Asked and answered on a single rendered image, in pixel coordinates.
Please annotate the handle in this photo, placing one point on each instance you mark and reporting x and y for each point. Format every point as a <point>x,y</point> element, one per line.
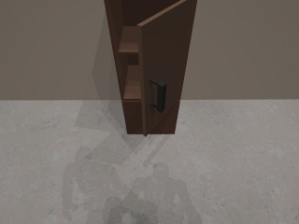
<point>161,94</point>

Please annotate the cupboard door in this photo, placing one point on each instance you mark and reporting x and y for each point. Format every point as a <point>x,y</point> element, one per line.
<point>162,41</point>

